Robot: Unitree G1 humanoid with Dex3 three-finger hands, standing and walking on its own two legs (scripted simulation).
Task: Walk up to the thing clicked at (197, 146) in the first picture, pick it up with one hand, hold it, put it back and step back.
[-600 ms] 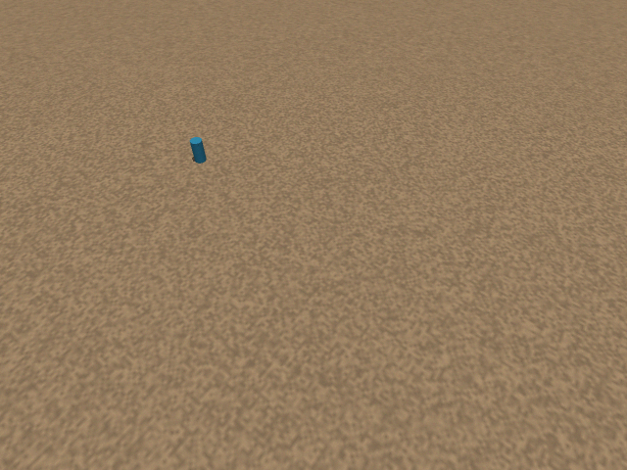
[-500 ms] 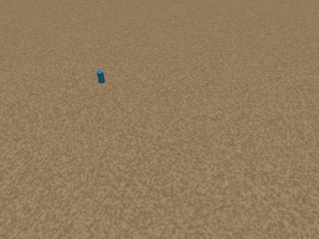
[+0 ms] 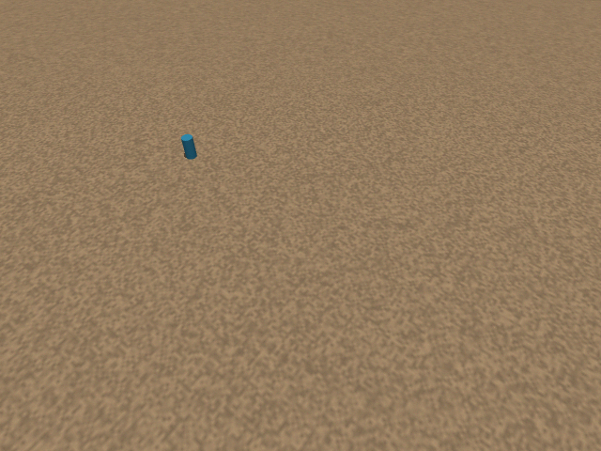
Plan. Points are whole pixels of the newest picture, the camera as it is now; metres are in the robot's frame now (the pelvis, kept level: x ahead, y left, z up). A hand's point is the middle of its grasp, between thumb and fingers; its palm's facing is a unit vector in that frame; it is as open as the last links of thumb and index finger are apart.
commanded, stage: stand
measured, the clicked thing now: (189, 146) +1.67 +0.55 -0.72
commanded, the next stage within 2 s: walk up in 0.52 s
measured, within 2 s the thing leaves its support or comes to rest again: neither
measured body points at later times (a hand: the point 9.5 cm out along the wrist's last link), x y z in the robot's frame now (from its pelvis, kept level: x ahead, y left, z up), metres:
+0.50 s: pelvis +0.01 +0.00 +0.00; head +0.02 +0.00 +0.45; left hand +0.08 +0.30 -0.13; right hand +0.08 -0.30 -0.13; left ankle +0.00 +0.13 -0.75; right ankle +0.01 -0.12 -0.75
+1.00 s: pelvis -0.01 -0.03 -0.02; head +0.03 -0.01 +0.43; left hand -0.01 +0.30 -0.12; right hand +0.19 -0.31 -0.12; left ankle -0.05 +0.13 -0.71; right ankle +0.01 -0.11 -0.75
